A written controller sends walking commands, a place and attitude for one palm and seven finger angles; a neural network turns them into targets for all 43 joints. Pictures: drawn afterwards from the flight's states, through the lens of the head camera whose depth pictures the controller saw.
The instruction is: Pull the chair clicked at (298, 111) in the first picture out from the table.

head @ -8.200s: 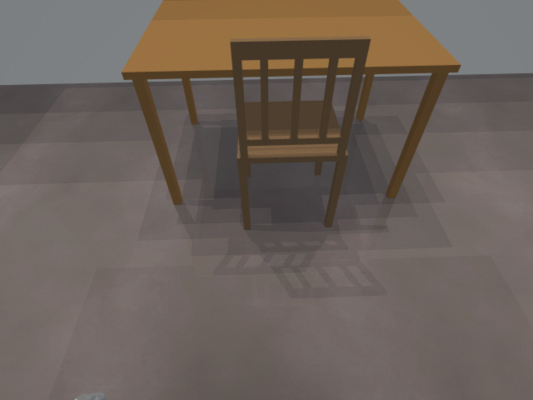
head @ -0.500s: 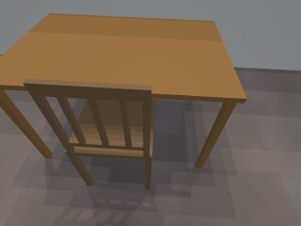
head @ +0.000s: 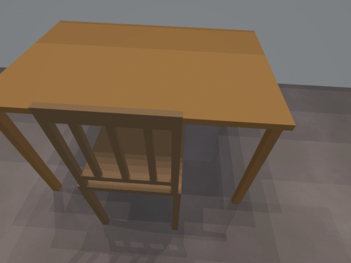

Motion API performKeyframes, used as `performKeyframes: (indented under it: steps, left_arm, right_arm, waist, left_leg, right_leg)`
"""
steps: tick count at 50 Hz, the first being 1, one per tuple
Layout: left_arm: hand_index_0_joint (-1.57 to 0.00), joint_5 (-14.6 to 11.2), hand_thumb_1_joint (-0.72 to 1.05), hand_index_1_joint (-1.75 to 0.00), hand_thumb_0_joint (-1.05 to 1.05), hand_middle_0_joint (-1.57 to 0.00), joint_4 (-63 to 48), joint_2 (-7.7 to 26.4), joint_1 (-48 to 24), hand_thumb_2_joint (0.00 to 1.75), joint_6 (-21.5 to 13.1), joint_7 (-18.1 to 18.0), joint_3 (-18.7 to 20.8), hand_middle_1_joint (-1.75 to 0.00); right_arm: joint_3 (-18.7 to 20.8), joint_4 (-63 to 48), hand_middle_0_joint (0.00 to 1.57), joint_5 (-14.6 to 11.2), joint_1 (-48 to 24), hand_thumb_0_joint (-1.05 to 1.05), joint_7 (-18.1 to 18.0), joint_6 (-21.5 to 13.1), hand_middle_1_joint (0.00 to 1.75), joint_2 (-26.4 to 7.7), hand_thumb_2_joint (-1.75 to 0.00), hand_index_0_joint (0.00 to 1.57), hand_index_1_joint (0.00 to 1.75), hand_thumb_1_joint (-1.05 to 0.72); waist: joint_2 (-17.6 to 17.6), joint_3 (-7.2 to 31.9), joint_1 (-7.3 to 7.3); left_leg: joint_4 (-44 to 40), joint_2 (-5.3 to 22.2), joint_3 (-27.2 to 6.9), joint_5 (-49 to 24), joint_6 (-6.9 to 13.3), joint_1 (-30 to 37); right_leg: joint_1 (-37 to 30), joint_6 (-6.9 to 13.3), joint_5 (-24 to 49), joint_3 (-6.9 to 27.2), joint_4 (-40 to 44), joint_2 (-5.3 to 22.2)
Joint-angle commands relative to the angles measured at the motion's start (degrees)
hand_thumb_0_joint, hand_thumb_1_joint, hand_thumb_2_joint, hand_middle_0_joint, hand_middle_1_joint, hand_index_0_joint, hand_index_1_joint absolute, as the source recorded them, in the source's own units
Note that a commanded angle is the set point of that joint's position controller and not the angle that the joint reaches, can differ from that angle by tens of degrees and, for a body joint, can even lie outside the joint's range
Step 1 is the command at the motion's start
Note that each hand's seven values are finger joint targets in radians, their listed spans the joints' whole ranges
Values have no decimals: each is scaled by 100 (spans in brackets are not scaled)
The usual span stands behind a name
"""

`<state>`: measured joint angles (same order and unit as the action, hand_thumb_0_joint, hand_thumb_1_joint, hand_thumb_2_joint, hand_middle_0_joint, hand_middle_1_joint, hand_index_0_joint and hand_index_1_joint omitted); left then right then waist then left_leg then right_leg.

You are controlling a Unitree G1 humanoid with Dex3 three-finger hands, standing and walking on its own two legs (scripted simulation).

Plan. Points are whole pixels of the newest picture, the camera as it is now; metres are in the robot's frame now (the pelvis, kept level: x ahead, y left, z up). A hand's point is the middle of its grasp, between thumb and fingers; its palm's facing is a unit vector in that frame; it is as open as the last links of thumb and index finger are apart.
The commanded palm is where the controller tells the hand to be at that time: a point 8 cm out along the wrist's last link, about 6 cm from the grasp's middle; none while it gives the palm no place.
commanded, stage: come to a stop and stand still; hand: left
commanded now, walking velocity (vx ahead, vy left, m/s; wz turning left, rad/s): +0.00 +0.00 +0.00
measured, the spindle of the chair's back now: (119, 154) +0.45 +0.22 -0.09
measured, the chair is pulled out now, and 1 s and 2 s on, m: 0.00 0.00 0.00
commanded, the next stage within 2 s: look again from close up in 0.12 s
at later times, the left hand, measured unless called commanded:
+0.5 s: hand out of the picture -0.01 +0.18 -0.18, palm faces +0.03 -0.98 -0.19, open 7.3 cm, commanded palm none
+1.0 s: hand out of the picture -0.02 +0.17 -0.18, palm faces +0.04 -0.98 -0.18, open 7.3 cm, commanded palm none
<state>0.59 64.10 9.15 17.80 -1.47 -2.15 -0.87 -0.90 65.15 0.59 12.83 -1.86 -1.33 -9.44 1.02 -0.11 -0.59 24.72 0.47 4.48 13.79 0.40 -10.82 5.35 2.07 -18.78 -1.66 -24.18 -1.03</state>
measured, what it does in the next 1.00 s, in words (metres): stands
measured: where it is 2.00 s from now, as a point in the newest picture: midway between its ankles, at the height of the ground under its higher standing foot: outside the picture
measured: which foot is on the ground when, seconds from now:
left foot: down 0.00-1.00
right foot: down 0.00-1.00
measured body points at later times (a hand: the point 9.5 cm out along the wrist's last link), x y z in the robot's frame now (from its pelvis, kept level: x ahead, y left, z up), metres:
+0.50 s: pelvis +0.01 +0.01 +0.00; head +0.02 +0.01 +0.45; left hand -0.01 +0.23 -0.16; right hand +0.01 -0.21 -0.16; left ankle -0.01 +0.11 -0.74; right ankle -0.06 -0.09 -0.74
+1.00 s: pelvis +0.01 +0.01 +0.00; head +0.02 +0.01 +0.45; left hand -0.03 +0.22 -0.16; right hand +0.00 -0.21 -0.16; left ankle -0.01 +0.11 -0.74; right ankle -0.06 -0.09 -0.74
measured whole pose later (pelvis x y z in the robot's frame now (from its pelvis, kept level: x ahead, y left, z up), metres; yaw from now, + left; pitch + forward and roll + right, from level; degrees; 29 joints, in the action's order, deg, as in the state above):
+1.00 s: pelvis +0.01 +0.01 +0.00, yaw +0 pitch +0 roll +1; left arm 0.5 65.2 7.8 19.3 -1.3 -2.4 -1.0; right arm -1.0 66.8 0.5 15.6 -1.9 -1.2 -8.2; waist 1.1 -0.7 -0.5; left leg 22.8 -0.7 4.7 13.4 1.2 -9.3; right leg 4.0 1.2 -18.6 -1.5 -22.6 0.0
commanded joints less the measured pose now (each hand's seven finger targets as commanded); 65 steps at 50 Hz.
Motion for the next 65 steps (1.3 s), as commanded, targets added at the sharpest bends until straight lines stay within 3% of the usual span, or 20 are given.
performKeyframes:
  steps: [1,5,13,35,44,45,52,53,54,55,56,57,58,59,60,61,62,63,64,65]
  left_arm:
    - [-20,25,90,-30,0,-20,-123,624,464,90,-57,-62,117,-30]
    - [-20,27,90,-30,0,-20,-122,638,428,90,-42,-48,116,-30]
    - [-20,18,90,-30,0,-20,-106,662,424,90,-46,-56,128,-30]
    - [-20,13,90,-30,0,-20,7,481,606,90,-20,-68,91,-30]
    - [-20,12,90,-30,0,-20,30,439,699,90,-43,-86,87,-30]
    - [-20,10,90,-30,0,-20,21,453,694,90,-48,-86,87,-30]
    - [-20,19,90,-30,0,-20,33,418,719,90,-34,-92,89,-30]
    - [-20,142,90,-30,0,-20,59,484,895,90,-215,-268,61,-30]
    - [-20,-1006,88,-30,0,-20,-8558,1586,-3205,89,-1266,-127,366,-30]
    - [-20,-809,85,-29,0,-20,-8386,1938,-2762,88,-1204,-440,743,-29]
    - [-19,-765,83,-29,0,-19,-6914,514,21,87,-522,-451,92,-29]
    - [-19,-883,81,-29,0,-19,-6278,-308,498,86,-238,-410,-418,-29]
    - [-19,-1022,78,-28,0,-19,-6905,-126,-45,85,-454,-335,-336,-28]
    - [-19,-934,76,-28,0,-19,-6733,98,-90,84,-680,-236,-136,-28]
    - [-18,-929,74,-27,0,-18,-6383,-11,113,83,-917,-103,-111,-27]
    - [-18,-941,71,-27,0,-18,-5595,-286,330,82,-1233,106,-114,-27]
    - [-18,-1071,69,-27,0,-18,-5134,-454,877,81,-1633,418,-27,-27]
    - [-18,-1209,67,-26,0,-18,-5009,-415,1362,80,-2050,777,134,-26]
    - [-17,-1361,64,-26,0,-17,-5021,-266,1747,79,-2463,1164,392,-26]
    - [-17,-1422,62,-26,0,-17,-4857,60,1993,78,-2792,1539,766,-26]
  right_arm:
    - [61,-136,20,-13,333,0,-35,-69,30,-524,-90,20,30,-90]
    - [55,-119,20,-19,297,0,-26,-62,30,-517,-90,20,30,-90]
    - [53,-87,20,-14,379,0,-32,-72,30,-544,-90,20,30,-90]
    - [48,27,20,-28,592,0,-40,-63,30,-398,-90,20,30,-90]
    - [62,19,20,-27,650,0,-50,-77,30,-401,-90,20,30,-90]
    - [57,35,20,-37,646,0,-49,-72,30,-371,-90,20,30,-90]
    - [55,26,20,-34,659,0,-51,-67,30,-367,-90,20,30,-90]
    - [76,-443,20,-37,172,0,37,-116,30,-569,-90,20,30,-90]
    - [304,-2412,20,-247,516,0,-181,-837,30,-1659,-90,20,30,-90]
    - [115,-2102,20,-295,-148,0,-392,-1258,30,-1078,-90,20,30,-90]
    - [240,-2313,20,-264,101,0,-304,-1584,30,-970,-90,20,30,-90]
    - [211,-2108,20,-335,115,0,-268,-1669,30,-945,-90,20,30,-90]
    - [306,-2389,20,-328,65,0,-269,-1698,30,-1176,-90,20,30,-90]
    - [389,-2505,20,-211,55,0,-252,-1728,30,-1303,-90,20,30,-90]
    - [412,-2697,20,-154,56,0,-227,-1732,30,-1303,-90,20,30,-90]
    - [452,-2778,20,-75,-39,0,-196,-1696,30,-1267,-90,20,30,-90]
    - [505,-2941,20,-57,-201,0,-142,-1695,30,-1233,-90,20,30,-90]
    - [547,-3136,20,-47,-380,0,-72,-1683,30,-1228,-90,20,30,-90]
    - [595,-3331,20,-76,-494,0,9,-1660,30,-1224,-90,20,30,-90]
    - [616,-3468,20,-138,-571,0,136,-1607,30,-1198,-90,20,30,-90]
  waist:
    - [-49,-183,20]
    - [28,-328,-6]
    - [17,-127,9]
    - [-27,-406,2]
    - [-74,-218,18]
    - [59,-277,13]
    - [-23,-393,12]
    - [-5,-747,-82]
    - [-987,1932,732]
    - [-1235,1728,434]
    - [-1171,1509,305]
    - [-951,999,332]
    - [-807,620,398]
    - [-297,612,517]
    - [412,519,603]
    - [1225,313,554]
    - [1604,307,320]
    - [1741,535,57]
    - [1634,816,-143]
    - [1040,1002,-347]
  left_leg:
    - [-253,556,-546,-1600,161,350]
    - [-356,566,-567,-1412,182,321]
    - [-342,559,-599,-1626,178,429]
    - [-472,561,-648,-1416,229,384]
    - [-381,568,-630,-1742,222,543]
    - [-395,571,-639,-1671,226,481]
    - [-441,566,-648,-1594,217,430]
    - [938,541,-412,-2262,32,-186]
    - [147,62,-428,-2704,200,1460]
    - [243,317,-285,-2722,163,1716]
    - [15,383,-477,-2946,184,1520]
    - [308,274,-586,-2821,177,954]
    - [570,254,-698,-2256,128,530]
    - [909,130,-689,-1604,130,73]
    - [1252,9,-671,-1178,144,-393]
    - [1604,-7,-665,-691,96,-1101]
    - [1867,-14,-656,-319,35,-1763]
    - [2053,-41,-611,-98,-12,-2262]
    - [2252,-65,-560,-63,-56,-2600]
    - [2437,-119,-496,-181,-114,-2771]
  right_leg:
    - [364,-47,2263,530,350,722]
    - [438,-58,1893,499,443,710]
    - [294,-50,2092,493,400,748]
    - [431,-42,1529,456,528,715]
    - [368,-45,1941,481,480,759]
    - [351,-46,1938,472,503,739]
    - [396,-46,1795,469,538,753]
    - [844,-235,3980,754,456,956]
    - [502,-93,3343,145,-292,429]
    - [1019,-89,1749,-53,-406,159]
    - [1364,-34,942,-230,-838,21]
    - [1572,-100,785,-312,-885,117]
    - [1767,-143,881,-374,-795,151]
    - [2086,-159,1003,-398,-771,118]
    - [2421,-172,987,-463,-925,93]
    - [3000,-195,710,-487,-1219,70]
    - [3306,-195,477,-475,-1568,68]
    - [3358,-180,338,-394,-1838,88]
    - [3278,-140,379,-285,-2114,100]
    - [3115,-84,776,-80,-2343,184]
